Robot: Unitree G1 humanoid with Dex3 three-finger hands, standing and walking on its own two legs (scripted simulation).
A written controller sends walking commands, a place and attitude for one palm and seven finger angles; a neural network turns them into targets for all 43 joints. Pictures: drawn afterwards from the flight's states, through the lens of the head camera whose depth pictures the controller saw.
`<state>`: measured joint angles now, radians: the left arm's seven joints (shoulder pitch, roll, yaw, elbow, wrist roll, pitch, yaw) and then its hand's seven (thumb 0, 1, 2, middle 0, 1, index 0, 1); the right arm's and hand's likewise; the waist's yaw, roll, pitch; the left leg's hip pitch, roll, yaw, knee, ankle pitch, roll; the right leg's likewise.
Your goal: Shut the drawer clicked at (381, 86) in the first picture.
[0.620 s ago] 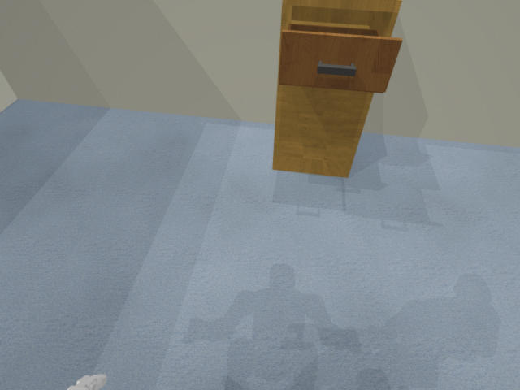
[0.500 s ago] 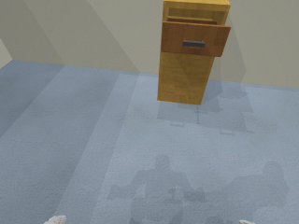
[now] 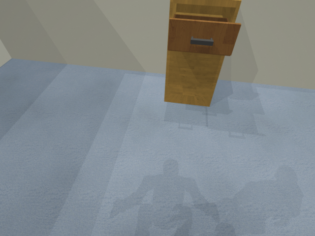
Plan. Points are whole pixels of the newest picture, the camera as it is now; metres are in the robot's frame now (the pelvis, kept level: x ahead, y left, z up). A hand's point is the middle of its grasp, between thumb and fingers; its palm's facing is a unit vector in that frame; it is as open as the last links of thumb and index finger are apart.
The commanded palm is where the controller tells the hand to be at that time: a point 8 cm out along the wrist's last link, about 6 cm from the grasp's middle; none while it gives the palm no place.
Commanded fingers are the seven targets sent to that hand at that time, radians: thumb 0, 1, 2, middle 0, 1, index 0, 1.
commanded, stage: stand and wait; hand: left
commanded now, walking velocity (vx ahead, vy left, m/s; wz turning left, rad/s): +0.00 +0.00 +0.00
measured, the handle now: (201, 40) +1.11 -0.18 -0.01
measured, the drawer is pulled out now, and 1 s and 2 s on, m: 0.26 0.26 0.26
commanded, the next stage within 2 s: look at it before walking up in 0.20 s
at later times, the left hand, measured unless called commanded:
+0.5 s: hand out of the picture +0.07 +0.24 -0.16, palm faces -0.03 -0.95 -0.32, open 7.4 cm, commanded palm none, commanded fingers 0.00 0.90 0.90 -0.20 -0.30 -0.20 -0.30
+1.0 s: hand out of the picture +0.07 +0.25 -0.15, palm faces -0.03 -0.94 -0.33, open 7.4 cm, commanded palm none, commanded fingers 0.00 0.90 0.90 -0.20 -0.30 -0.20 -0.30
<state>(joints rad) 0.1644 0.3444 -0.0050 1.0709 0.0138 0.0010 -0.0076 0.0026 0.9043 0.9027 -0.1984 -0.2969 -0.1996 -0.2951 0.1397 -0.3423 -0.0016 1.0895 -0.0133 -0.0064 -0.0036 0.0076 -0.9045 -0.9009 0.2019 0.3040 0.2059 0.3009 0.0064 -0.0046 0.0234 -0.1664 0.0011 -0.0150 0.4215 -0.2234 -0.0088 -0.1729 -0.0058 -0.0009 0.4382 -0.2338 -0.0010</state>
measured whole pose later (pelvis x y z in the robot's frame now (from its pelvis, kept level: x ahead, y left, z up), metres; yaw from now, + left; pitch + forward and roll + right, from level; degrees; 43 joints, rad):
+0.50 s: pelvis +0.00 +0.00 +0.00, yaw +0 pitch -2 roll +0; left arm 0.14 0.34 -0.01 1.08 0.01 -0.01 -0.01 0.00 0.90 0.90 -0.20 -0.30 -0.20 -0.30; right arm 0.13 -0.33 0.00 1.11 -0.01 -0.02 0.00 0.01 -0.90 -0.90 0.20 0.30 0.21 0.30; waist 0.00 -0.01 0.02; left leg -0.16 0.01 -0.01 0.39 -0.21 -0.01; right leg -0.17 0.00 0.00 0.41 -0.21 0.00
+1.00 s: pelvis +0.00 +0.00 +0.00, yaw -1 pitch -2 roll +0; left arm 0.15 0.34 0.00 1.09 0.02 0.00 -0.01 0.00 0.90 0.90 -0.20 -0.30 -0.20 -0.30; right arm 0.11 -0.33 0.00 1.11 -0.01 -0.02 -0.01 0.01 -0.90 -0.90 0.20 0.30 0.21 0.30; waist 0.02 -0.01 0.02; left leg -0.14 0.01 0.00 0.37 -0.20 -0.01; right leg -0.15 0.00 0.01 0.39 -0.21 0.00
